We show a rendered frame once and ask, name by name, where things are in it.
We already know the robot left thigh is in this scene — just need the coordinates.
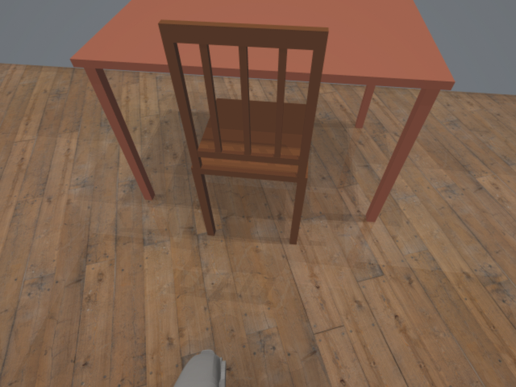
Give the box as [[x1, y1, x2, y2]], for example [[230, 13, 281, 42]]
[[173, 353, 227, 387]]

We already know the chair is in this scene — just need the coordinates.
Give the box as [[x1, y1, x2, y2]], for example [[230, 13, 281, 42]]
[[158, 19, 329, 245]]

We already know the table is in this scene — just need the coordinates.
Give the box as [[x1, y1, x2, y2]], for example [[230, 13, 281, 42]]
[[70, 0, 455, 222]]

